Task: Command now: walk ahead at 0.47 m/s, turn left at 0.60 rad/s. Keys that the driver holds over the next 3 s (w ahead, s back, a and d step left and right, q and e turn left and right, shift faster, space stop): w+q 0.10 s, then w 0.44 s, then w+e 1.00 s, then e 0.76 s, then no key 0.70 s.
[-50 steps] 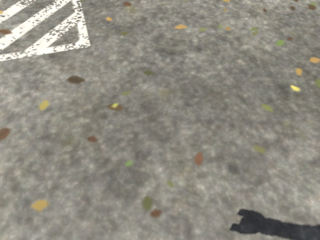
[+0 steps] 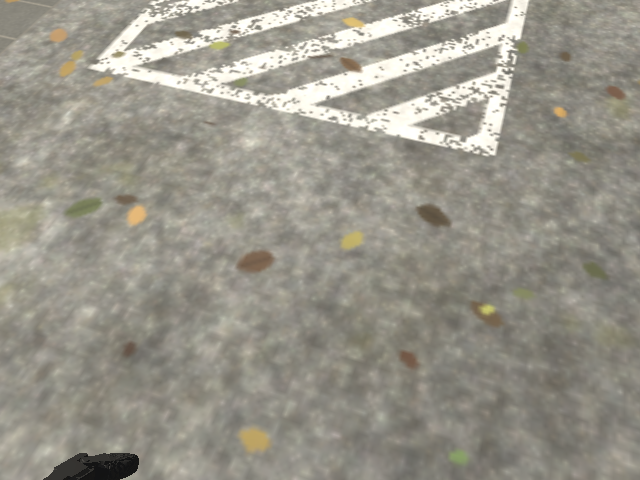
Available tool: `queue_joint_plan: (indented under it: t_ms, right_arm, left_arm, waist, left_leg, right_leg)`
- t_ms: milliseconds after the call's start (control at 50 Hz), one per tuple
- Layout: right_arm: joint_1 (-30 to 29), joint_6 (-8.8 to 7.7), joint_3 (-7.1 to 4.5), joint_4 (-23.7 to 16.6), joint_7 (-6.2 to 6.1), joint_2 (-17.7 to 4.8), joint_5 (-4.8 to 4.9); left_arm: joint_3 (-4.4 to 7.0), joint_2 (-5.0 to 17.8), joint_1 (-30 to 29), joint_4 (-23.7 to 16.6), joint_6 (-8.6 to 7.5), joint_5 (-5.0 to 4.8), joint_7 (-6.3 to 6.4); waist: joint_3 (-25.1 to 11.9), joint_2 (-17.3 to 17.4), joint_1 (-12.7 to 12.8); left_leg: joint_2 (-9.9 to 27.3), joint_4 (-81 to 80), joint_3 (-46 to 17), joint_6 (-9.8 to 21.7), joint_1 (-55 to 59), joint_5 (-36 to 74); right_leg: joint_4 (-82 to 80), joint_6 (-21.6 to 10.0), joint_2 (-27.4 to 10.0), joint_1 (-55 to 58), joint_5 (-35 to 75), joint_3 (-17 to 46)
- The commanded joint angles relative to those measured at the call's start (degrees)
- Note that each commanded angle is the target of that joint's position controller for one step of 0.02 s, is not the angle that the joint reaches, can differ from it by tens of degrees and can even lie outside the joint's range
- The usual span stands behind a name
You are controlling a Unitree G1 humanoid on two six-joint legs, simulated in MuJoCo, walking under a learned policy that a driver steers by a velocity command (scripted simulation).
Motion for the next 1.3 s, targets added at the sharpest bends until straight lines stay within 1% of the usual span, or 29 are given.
queue_joint_plan:
  t_ms: [20, 60, 120, 220, 320, 360, 380, 400, 420, 440, 460, 480, 500, 560, 640, 740, 840, 880, 920, 940, 960, 980, 1000, 1020, 1040, 1080, 1120, 1220, 1300]
  right_arm:
    - [-4.9, -1.36, -1.89, -6.3, 0.21, -7.7, -0.73]
    - [-4.5, -0.66, -1.69, -6.4, 0.81, -5.4, -0.16]
    - [-7.6, 0.11, -0.80, -8.1, 1.04, -2.6, -0.67]
    - [-14.4, -1.38, 0.50, -9.0, 2.54, -1.1, -1.19]
    - [-21.6, -2.08, 0.39, -11.6, 3.88, -2.5, -1.08]
    - [-17.0, -2.04, -0.89, -10.8, 3.84, -4.8, -1.58]
    - [-8.8, -1.86, -2.36, -8.2, 3.54, -7.2, -1.66]
    - [0.5, -1.43, -3.95, -5.9, 2.77, -10.8, -1.46]
    - [3.5, -1.29, -5.00, -5.5, 2.20, -17.8, -1.96]
    - [3.9, -1.79, -3.58, -6.4, 2.49, -13.1, -1.50]
    - [0.6, -2.40, -2.50, -6.0, 2.82, -10.4, -1.85]
    - [-2.6, -2.74, -2.06, -5.9, 2.87, -8.9, -1.76]
    - [-5.6, -2.95, -1.59, -5.7, 2.98, -7.2, -1.95]
    - [-9.1, -4.05, -1.06, -5.5, 2.87, -5.1, -2.48]
    - [-8.2, -5.33, -1.54, -2.7, 2.13, -6.2, -2.89]
    - [-6.4, -5.35, -1.88, -0.2, 1.41, -7.7, -2.68]
    - [-3.8, -3.63, -2.52, 2.7, 0.97, -8.7, -1.65]
    - [-4.9, -2.62, -2.96, 2.6, 0.40, -10.2, -1.54]
    - [-6.2, -1.41, -2.94, 1.9, -0.45, -10.6, -1.58]
    - [-4.9, -1.59, -2.10, 0.8, -0.95, -9.0, -2.38]
    - [1.9, -3.23, 0.62, -1.7, 0.33, -0.6, -3.96]
    - [-3.5, -5.49, 0.17, -1.5, 1.32, -5.0, -2.11]
    - [-9.1, -6.80, -0.55, -3.4, 1.95, -7.7, 0.05]
    - [-11.4, -7.56, -0.19, -4.1, 1.71, -7.1, -0.37]
    - [-12.5, -7.69, -0.45, -4.0, 1.27, -7.2, -1.88]
    - [-10.9, -6.59, -0.88, -4.1, 1.18, -7.1, -2.80]
    - [-10.1, -5.44, -0.55, -4.1, 1.14, -5.5, -3.10]
    - [-20.2, -5.26, 0.85, -6.5, 1.44, -2.3, -2.99]
    - [-24.9, -6.03, 0.31, -7.8, 2.34, -4.0, -1.78]
  left_arm:
    - [2.07, 6.1, 8.2, -0.2, 0.57, 0.39, 0.93]
    - [1.77, 5.2, 6.9, 0.5, 0.06, 0.69, 1.28]
    - [2.28, 6.7, 7.3, 2.2, -0.74, -0.04, 1.24]
    - [2.56, 9.1, 8.2, 3.9, -0.22, -0.67, 0.91]
    - [3.18, 12.3, 13.8, 7.0, 1.39, -2.30, 0.98]
    - [3.20, 13.4, 13.5, 7.6, 2.31, -2.55, 1.19]
    - [2.65, 12.5, 13.7, 7.8, 2.67, -2.38, 1.38]
    - [1.41, 9.9, 14.2, 7.1, 2.54, -1.15, 1.67]
    - [-1.11, 2.7, 19.9, 4.5, 1.72, 0.20, 1.20]
    - [-0.43, 6.5, 17.3, 5.7, 0.49, -0.96, 0.89]
    - [0.68, 10.0, 12.5, 3.8, -0.08, -2.98, 0.54]
    - [0.33, 9.1, 9.7, 3.0, -0.43, -2.94, 0.66]
    - [0.38, 8.6, 8.6, 3.1, -0.44, -1.76, 0.89]
    - [0.24, 6.5, 11.9, 4.7, 1.47, -1.34, 0.58]
    - [-0.25, 4.7, 7.1, 3.7, 3.12, -1.13, 0.80]
    - [-0.85, 3.4, -0.7, 1.3, 2.48, -1.24, -0.39]
    - [-0.84, 3.9, -5.4, -2.1, 2.33, -1.08, -2.08]
    - [-0.12, 5.3, -3.4, -2.9, 2.47, -0.97, -2.52]
    - [2.37, 9.3, 9.3, -0.4, 2.90, -1.10, -2.01]
    - [4.21, 13.7, 18.8, 1.3, 3.38, -1.39, -1.03]
    - [5.18, 19.3, 19.1, 1.0, 3.30, -1.98, -0.67]
    - [3.79, 14.3, 20.7, 0.0, 2.89, -1.82, -0.67]
    - [3.13, 11.9, 18.6, 0.1, 2.51, -1.24, -0.47]
    - [2.91, 11.0, 15.4, -0.5, 2.29, -1.27, -0.27]
    - [2.40, 9.3, 11.9, -1.3, 2.33, -1.18, -0.10]
    - [1.84, 7.8, 9.1, -2.9, 2.36, -0.22, 0.33]
    - [2.06, 8.4, 9.2, -2.9, 2.30, -0.62, 0.90]
    - [2.78, 10.5, 12.5, -1.6, 3.09, -1.38, 2.45]
    - [2.85, 10.3, 16.3, -0.2, 3.93, -1.83, 2.77]
  waist:
    - [-2.9, -6.3, 6.0]
    - [-1.6, -8.4, 4.1]
    - [1.0, -6.5, 3.9]
    - [2.4, -4.5, 5.2]
    - [3.7, -4.8, 6.5]
    - [-0.3, -5.9, 2.5]
    - [-5.3, -5.5, -1.8]
    - [-11.3, -3.2, -6.0]
    - [-19.0, 12.5, -1.9]
    - [-24.6, 9.3, -3.9]
    - [-15.8, 7.1, -3.6]
    - [-10.4, 4.8, -2.0]
    - [-6.9, 2.7, -0.2]
    - [-5.2, 2.9, 3.8]
    - [-0.3, 0.9, 3.2]
    - [2.7, 0.7, 0.0]
    - [4.0, 0.3, -1.1]
    - [1.4, 2.2, 0.9]
    - [-6.7, 2.4, 8.0]
    - [-12.7, -2.6, 11.8]
    - [-18.5, -18.0, 5.4]
    - [-24.2, -11.4, 9.8]
    - [-15.9, -8.8, 10.6]
    - [-10.8, -3.7, 8.7]
    - [-6.8, -1.6, 6.5]
    - [-5.3, -3.8, 3.4]
    - [-4.0, -3.9, 2.4]
    - [-1.5, -5.6, 5.9]
    - [-1.6, -6.7, 7.7]
  left_leg:
    - [7.0, 8.9, 1.1, -0.3, -25.4, 7.1]
    - [8.7, 6.4, 2.0, 0.0, -21.7, 9.0]
    - [9.5, 0.7, 2.9, -0.8, -24.0, 11.0]
    - [7.9, -17.3, 5.9, -0.7, -20.7, 24.6]
    - [5.8, -28.0, 9.1, 1.6, -17.8, 22.9]
    - [2.8, -31.1, 11.8, 3.7, -8.9, 20.3]
    - [0.4, -32.9, 13.5, 5.3, 3.3, 21.9]
    - [4.2, -31.0, 7.9, 7.2, 19.1, 22.8]
    - [20.5, -35.8, -22.3, 16.6, 37.1, 11.1]
    - [24.0, -43.7, -35.4, 18.7, 37.6, 7.9]
    - [22.1, -44.2, -26.3, 16.1, 32.1, 10.4]
    - [19.5, -44.4, -18.5, 14.6, 24.7, 16.3]
    - [17.4, -45.5, -13.2, 13.7, 18.0, 21.6]
    - [15.4, -50.8, -6.1, 13.9, 8.9, 28.3]
    - [14.8, -55.3, 2.6, 13.0, 6.7, 29.6]
    - [13.9, -57.0, 11.5, 9.7, 8.4, 28.4]
    - [17.3, -52.0, 14.4, 7.9, 19.7, 35.6]
    - [17.4, -45.1, 16.1, 6.4, 22.3, 54.0]
    - [14.6, -26.6, 19.2, 3.6, 19.1, 68.0]
    - [12.3, -9.8, 19.3, 1.3, 6.2, 54.2]
    - [-0.3, 11.2, 15.2, -3.1, -20.5, 0.0]
    - [-0.9, 17.4, 3.1, -2.1, -27.3, -5.6]
    - [2.1, 16.7, 2.6, -0.8, -31.5, -0.6]
    - [4.6, 12.3, 3.2, -0.2, -30.5, 4.2]
    - [6.3, 7.1, 3.7, -0.6, -27.6, 6.7]
    - [7.5, 2.6, 3.5, -1.7, -21.2, 9.0]
    - [7.6, -2.4, 4.9, -3.4, -19.9, 10.1]
    - [3.8, -24.1, 6.7, -5.7, -14.9, 29.1]
    - [1.7, -32.5, 5.1, -4.9, -11.7, 32.0]
  right_leg:
    - [-16.9, -9.3, -18.9, 22.9, -6.2, 23.1]
    - [-19.8, -9.1, -16.9, 17.7, -1.3, 15.9]
    - [-23.2, -11.0, -17.8, 15.1, 3.3, 10.6]
    - [-24.3, -10.2, -15.1, 15.4, 10.5, 0.8]
    - [-21.9, -8.5, -18.2, 22.7, 15.1, -0.5]
    - [-13.3, -6.8, -17.8, 24.9, 31.6, -2.7]
    - [-3.0, -5.1, -15.6, 22.0, 37.9, -5.3]
    - [11.4, -2.7, -13.0, 12.0, 28.8, -6.8]
    - [35.0, 1.4, -3.7, -10.2, -8.5, -6.1]
    - [43.5, 1.2, -1.9, -15.5, -22.8, 5.1]
    - [45.6, 0.3, -4.8, -20.7, -19.7, 5.8]
    - [42.9, -0.3, -7.4, -20.6, -14.9, 4.9]
    - [39.1, -0.2, -9.1, -18.7, -11.2, 4.6]
    - [34.3, 0.9, -10.9, -11.4, -5.8, 5.0]
    - [24.8, 2.8, -10.6, -15.4, 4.1, 6.2]
    - [8.9, 1.9, -7.5, -13.2, 17.6, 3.9]
    - [3.1, -1.3, -6.1, -16.6, 11.0, 1.9]
    - [3.1, -3.4, -3.2, -12.1, 4.5, -1.5]
    - [1.3, -6.4, 1.8, 5.2, 3.4, -4.4]
    - [1.0, -9.7, -3.3, 23.0, 5.1, 5.7]
    - [-3.9, -21.5, -18.2, 43.5, -5.3, 38.7]
    - [-12.1, -22.4, -20.4, 47.7, -11.9, 50.0]
    - [-13.5, -19.4, -19.1, 42.5, -8.9, 41.5]
    - [-13.5, -17.6, -16.7, 34.4, -3.7, 35.1]
    - [-14.1, -16.5, -14.7, 26.4, 3.4, 29.8]
    - [-16.4, -16.6, -12.3, 18.1, 11.5, 25.6]
    - [-17.5, -16.8, -11.3, 13.2, 16.2, 21.9]
    - [-17.1, -12.3, -5.9, 6.8, 12.2, 15.5]
    - [-13.6, -10.7, -7.7, 10.6, 5.9, 20.8]
Next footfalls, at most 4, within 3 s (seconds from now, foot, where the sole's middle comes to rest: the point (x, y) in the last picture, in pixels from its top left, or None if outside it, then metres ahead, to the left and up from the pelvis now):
0.40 left None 0.36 0.19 -0.76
0.94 right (322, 370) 0.70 -0.01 -0.76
1.40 left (251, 263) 1.00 0.15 -0.76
1.88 right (370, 231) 1.09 -0.16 -0.76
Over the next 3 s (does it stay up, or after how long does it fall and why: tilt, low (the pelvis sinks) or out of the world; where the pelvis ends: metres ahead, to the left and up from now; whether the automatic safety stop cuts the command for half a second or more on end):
stays up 1.07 -0.04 0.01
